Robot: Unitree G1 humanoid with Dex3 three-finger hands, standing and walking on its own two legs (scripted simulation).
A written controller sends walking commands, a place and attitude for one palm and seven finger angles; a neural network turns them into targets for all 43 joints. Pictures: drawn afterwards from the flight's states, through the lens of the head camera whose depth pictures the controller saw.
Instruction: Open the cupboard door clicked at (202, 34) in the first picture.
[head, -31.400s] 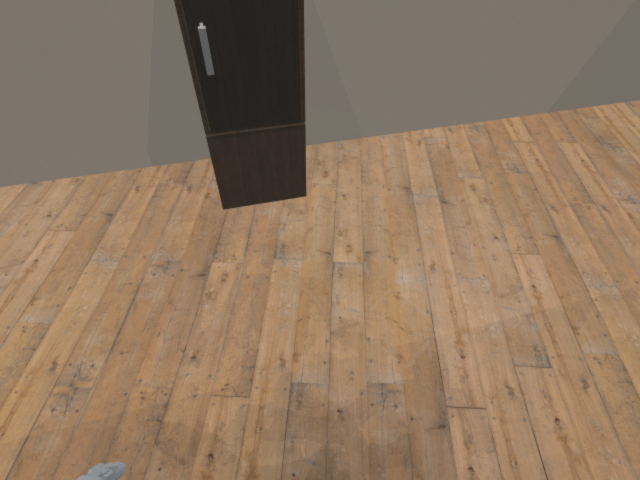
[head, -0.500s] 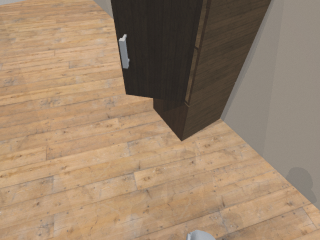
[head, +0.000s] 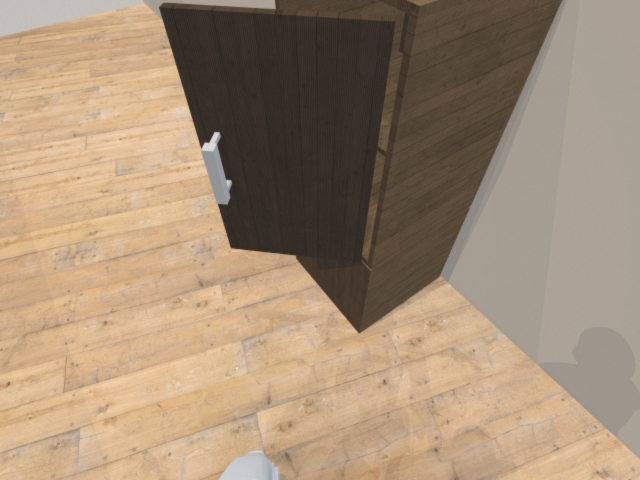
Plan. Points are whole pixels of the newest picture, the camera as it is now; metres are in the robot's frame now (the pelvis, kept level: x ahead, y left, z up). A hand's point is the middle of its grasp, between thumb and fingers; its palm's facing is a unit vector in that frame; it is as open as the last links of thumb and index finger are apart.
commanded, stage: come to a stop and stand still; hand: left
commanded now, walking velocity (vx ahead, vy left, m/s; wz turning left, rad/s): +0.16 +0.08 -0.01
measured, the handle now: (219, 168) +0.66 +0.25 -0.05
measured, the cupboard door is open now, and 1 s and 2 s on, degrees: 46 46 46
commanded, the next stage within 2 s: look again from close up in 1.88 s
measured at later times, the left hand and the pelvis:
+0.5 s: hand (161, 479) +0.14 +0.25 -0.18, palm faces -0.01 -0.98 -0.21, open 7.4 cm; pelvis +0.06 +0.04 -0.01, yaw -3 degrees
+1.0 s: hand out of the picture +0.08 +0.16 -0.18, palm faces -0.01 -0.98 -0.18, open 7.3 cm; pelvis +0.05 -0.02 -0.01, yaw -2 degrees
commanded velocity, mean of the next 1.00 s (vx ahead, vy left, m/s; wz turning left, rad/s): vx -0.08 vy -0.06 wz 0.00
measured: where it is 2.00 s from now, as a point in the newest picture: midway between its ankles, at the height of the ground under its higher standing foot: outside the picture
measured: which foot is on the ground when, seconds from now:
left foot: up 0.00-0.10, down 0.12-1.00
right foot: down 0.00-0.12, up 0.14-0.62, down 0.64-1.00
